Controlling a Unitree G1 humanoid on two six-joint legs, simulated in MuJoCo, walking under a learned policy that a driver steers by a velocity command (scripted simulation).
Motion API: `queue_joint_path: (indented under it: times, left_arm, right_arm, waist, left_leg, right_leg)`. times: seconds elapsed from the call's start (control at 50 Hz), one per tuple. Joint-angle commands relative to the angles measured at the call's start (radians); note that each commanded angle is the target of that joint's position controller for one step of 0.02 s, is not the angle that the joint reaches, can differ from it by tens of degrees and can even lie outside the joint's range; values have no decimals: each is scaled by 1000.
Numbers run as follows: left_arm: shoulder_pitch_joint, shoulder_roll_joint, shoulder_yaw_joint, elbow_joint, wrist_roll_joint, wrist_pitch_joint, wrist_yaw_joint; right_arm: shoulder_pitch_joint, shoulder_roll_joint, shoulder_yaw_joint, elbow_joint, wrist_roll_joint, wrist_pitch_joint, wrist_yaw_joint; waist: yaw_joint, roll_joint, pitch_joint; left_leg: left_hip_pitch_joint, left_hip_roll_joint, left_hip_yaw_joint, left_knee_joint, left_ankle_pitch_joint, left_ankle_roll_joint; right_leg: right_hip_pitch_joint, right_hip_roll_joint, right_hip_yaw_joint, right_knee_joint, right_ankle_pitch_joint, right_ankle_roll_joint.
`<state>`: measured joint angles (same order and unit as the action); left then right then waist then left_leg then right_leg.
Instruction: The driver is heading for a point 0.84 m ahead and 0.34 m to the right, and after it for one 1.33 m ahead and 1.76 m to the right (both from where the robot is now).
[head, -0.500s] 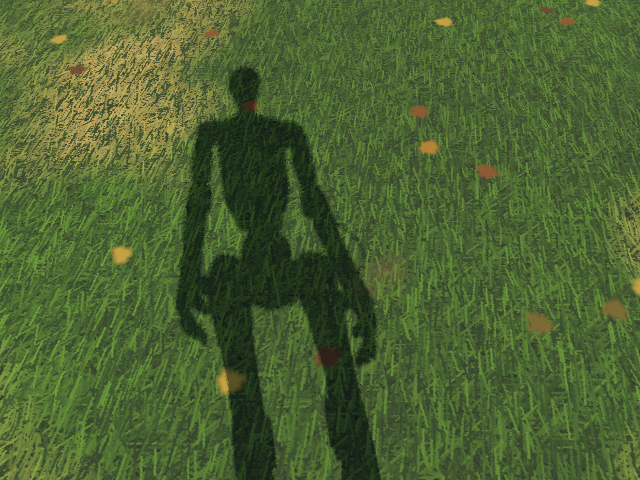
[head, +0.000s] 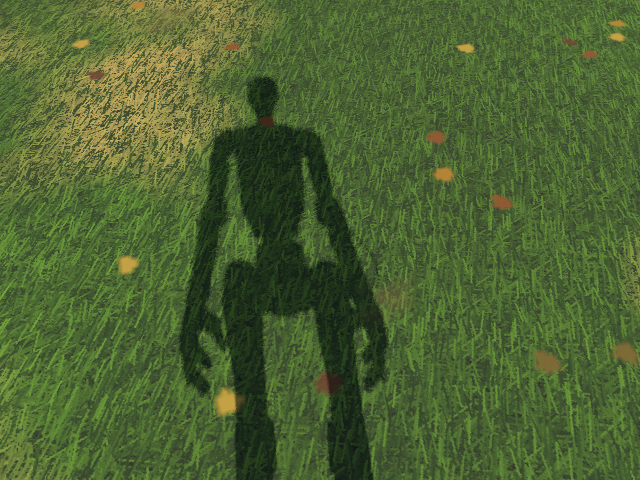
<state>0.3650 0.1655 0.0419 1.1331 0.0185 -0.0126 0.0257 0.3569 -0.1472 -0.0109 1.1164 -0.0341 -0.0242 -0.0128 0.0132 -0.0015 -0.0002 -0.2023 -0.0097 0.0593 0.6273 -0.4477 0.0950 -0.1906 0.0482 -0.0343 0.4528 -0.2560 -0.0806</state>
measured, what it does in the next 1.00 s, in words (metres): walks ahead, turning right: right foot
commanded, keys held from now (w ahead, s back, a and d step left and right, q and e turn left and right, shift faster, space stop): w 0.04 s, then w+e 0.96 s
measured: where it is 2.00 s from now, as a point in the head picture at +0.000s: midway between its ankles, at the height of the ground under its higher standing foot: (515, 335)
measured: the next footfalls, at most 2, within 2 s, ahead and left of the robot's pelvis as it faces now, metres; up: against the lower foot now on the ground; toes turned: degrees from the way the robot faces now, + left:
right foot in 0.52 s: +0.35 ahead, -0.09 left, +0.00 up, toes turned -19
left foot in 1.08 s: +0.73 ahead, -0.09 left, +0.00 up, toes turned -35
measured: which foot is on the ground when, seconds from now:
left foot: down 0.00-0.50, up 0.52-1.00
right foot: down 0.00-0.10, up 0.12-0.50, down 0.52-1.00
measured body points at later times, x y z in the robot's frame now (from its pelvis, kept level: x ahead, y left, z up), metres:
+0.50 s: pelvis +0.19 +0.00 -0.02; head +0.23 -0.01 +0.43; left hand +0.42 +0.17 -0.14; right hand +0.04 -0.20 -0.16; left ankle +0.00 +0.10 -0.73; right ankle +0.31 -0.08 -0.73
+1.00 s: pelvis +0.46 -0.08 +0.00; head +0.49 -0.11 +0.45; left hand +0.54 +0.19 -0.12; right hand +0.56 -0.38 -0.10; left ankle +0.68 -0.03 -0.70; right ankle +0.31 -0.08 -0.74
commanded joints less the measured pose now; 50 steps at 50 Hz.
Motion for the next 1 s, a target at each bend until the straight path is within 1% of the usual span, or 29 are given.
queue_joint_path:
  times: [0.02, 0.06, 0.08, 0.1, 0.12, 0.14, 0.16, 0.18, 0.2, 0.26, 0.32, 0.36, 0.4, 0.44, 0.48, 0.5, 0.52, 0.54, 0.56, 0.58, 0.6, 0.62, 0.66, 0.7, 0.74, 0.82, 0.88, 0.96, 1.0]
  left_arm:
    - [14, 137, 29, -34, -3, -14, -4]
    - [-71, 124, 30, -60, -19, -15, -8]
    - [-109, 107, 28, -80, -20, -19, -10]
    - [-167, 52, 13, -120, -21, -30, -16]
    - [-190, 22, 3, -161, -14, -38, -22]
    - [-211, 93, 19, -165, 18, -41, -28]
    - [-177, 78, 20, -149, 16, -44, -39]
    - [-133, 60, 18, -129, 10, -46, -47]
    - [-121, 58, 22, -123, 11, -44, -54]
    - [-169, 41, 23, -145, 12, -29, -59]
    - [-301, 25, 13, -214, 8, -22, -63]
    - [-380, 13, 0, -255, 6, -21, -69]
    - [-426, 23, -3, -287, 6, -18, -74]
    - [-381, 55, 6, -287, 10, -18, -70]
    - [-218, 97, 26, -248, 14, -22, -63]
    - [-94, 129, 42, -210, 17, -25, -60]
    - [20, 177, 67, -178, 26, -28, -52]
    - [29, 268, 91, -189, 32, -25, -40]
    - [26, 309, 97, -207, 14, -11, -44]
    - [-35, 281, 88, -205, 1, -7, -36]
    - [-88, 230, 76, -212, -6, -12, -32]
    - [-131, 194, 66, -219, -5, -22, -30]
    - [-150, 164, 52, -226, -15, -43, -22]
    - [-109, 182, 53, -218, -21, -62, -21]
    - [-63, 204, 56, -218, -22, -65, -21]
    - [48, 206, 55, -220, -19, -56, -24]
    - [103, 212, 55, -226, -15, -52, -19]
    - [154, 222, 55, -235, -5, -49, -8]
    - [146, 237, 58, -246, 0, -50, 0]
  right_arm:
    - [-3, -49, -12, -67, 6, -36, 15]
    - [112, -27, -15, -26, 16, -45, 11]
    - [200, -48, -24, 3, 12, -48, 4]
    - [303, -117, -41, 16, -1, -54, -10]
    - [350, -204, -66, 24, 6, -49, -16]
    - [287, -166, -63, 14, -1, -42, -22]
    - [222, -132, -53, -11, 3, -47, -22]
    - [176, -118, -49, -27, 9, -54, -22]
    - [153, -112, -45, -37, 12, -63, -23]
    - [178, -85, -33, -31, 12, -81, -23]
    - [185, -78, -25, -33, 9, -87, -21]
    - [179, -87, -23, -35, 10, -89, -24]
    - [198, -116, -27, -28, 13, -91, -28]
    - [193, -150, -34, -28, 18, -92, -35]
    - [167, -186, -47, -39, 17, -82, -40]
    - [147, -199, -53, -53, 17, -76, -35]
    - [122, -210, -59, -73, 17, -75, -24]
    - [138, -107, -44, -123, 18, -73, -7]
    - [92, -132, -52, -192, 36, -80, 7]
    - [-28, -162, -57, -225, 28, -90, 13]
    - [-50, -164, -55, -238, 28, -102, 14]
    - [-41, -155, -56, -228, 21, -100, 9]
    - [-3, -132, -54, -229, -10, -62, 10]
    - [-24, -127, -56, -250, -17, -31, 17]
    - [-110, -133, -57, -289, -17, -18, 22]
    - [-293, -151, -58, -363, -11, -9, 28]
    - [-383, -153, -52, -403, -9, -10, 35]
    - [-501, -152, -36, -464, -1, -23, 44]
    - [-505, -166, -34, -486, 6, -33, 44]
  waist:
    - [-23, -91, 126]
    - [-90, -64, 120]
    - [-126, -13, 116]
    - [-167, 149, 92]
    - [-168, 296, 125]
    - [-123, 139, 197]
    - [-79, 73, 195]
    - [-46, 50, 189]
    - [-27, 41, 174]
    - [-24, 53, 139]
    - [-35, 80, 160]
    - [-43, 93, 175]
    - [-49, 103, 173]
    - [-16, 115, 124]
    - [60, 143, 24]
    - [110, 149, -46]
    - [174, 111, -101]
    - [124, -90, -188]
    - [105, -129, -276]
    - [89, -33, -123]
    - [55, 13, -23]
    - [5, 76, 24]
    - [-49, 59, 22]
    - [-58, 30, 22]
    - [-36, -2, 40]
    - [35, -39, 56]
    - [67, -50, 47]
    - [99, -66, 58]
    - [86, -80, 55]
  left_leg:
    - [-126, 30, -23, 6, 6, 18]
    - [127, -14, 25, -185, 117, 14]
    - [285, 5, -18, -257, 120, 15]
    - [409, 193, -265, -413, -72, 37]
    - [405, 390, -556, -559, -286, 108]
    - [302, 413, -540, -548, -269, 129]
    - [265, 377, -471, -550, -203, 106]
    - [254, 340, -378, -556, -88, 79]
    - [255, 316, -299, -557, 22, 60]
    - [269, 258, -107, -511, 377, 26]
    - [217, 225, 9, -492, 587, 20]
    - [172, 208, 71, -488, 657, 13]
    - [181, 223, 108, -464, 788, 8]
    - [236, 239, 149, -352, 1103, -4]
    - [267, 258, 173, -111, 1318, -3]
    - [232, 264, 166, 70, 1259, 1]
    - [96, 244, 173, 321, 1033, -13]
    - [-221, 122, 162, 698, 207, -44]
    - [-443, -34, -37, 913, -79, -58]
    - [-556, 46, -108, 876, 45, -44]
    - [-536, 84, -96, 788, 131, -43]
    - [-468, 114, -99, 703, 162, -52]
    - [-347, 139, -106, 604, 151, -86]
    - [-343, 142, -86, 529, 154, -114]
    - [-398, 144, -68, 445, 230, -137]
    - [-521, 125, -63, 277, 374, -154]
    - [-560, 96, -67, 187, 423, -150]
    - [-558, 51, -59, 56, 405, -133]
    - [-487, 33, -69, -20, 390, -113]
  right_leg:
    - [-58, -320, 423, -323, -399, -166]
    - [-218, -218, 282, -245, -341, -110]
    - [-347, -159, 218, -135, -314, -82]
    - [-498, -56, 103, 112, -288, -36]
    - [-631, 22, -30, 337, -262, -15]
    - [-639, -55, 41, 473, -204, -22]
    - [-623, -70, 73, 523, -136, -26]
    - [-600, -83, 83, 545, -78, -19]
    - [-587, -92, 78, 559, -28, -12]
    - [-597, -85, 32, 600, 73, 3]
    - [-583, -79, -25, 488, 140, 15]
    - [-502, -69, -77, 336, 184, 12]
    - [-414, -46, -132, 229, 183, -12]
    - [-309, 0, -170, 192, 153, -57]
    - [-146, 52, -176, 188, 86, -114]
    - [-6, 67, -152, 144, 77, -146]
    - [178, 32, -68, 61, 42, -181]
    - [413, -256, 343, 34, -41, -280]
    - [499, -399, 818, -156, -112, -396]
    - [394, -369, 686, -217, -158, -343]
    - [249, -344, 576, -244, -70, -302]
    - [134, -295, 485, -253, 74, -261]
    - [6, -218, 356, -255, 258, -232]
    - [-24, -178, 302, -255, 343, -226]
    - [-26, -152, 288, -268, 334, -205]
    - [79, -146, 326, -263, 362, -152]
    - [173, -148, 348, -231, 420, -141]
    - [264, -162, 383, -171, 529, -157]
    - [277, -177, 408, -135, 582, -142]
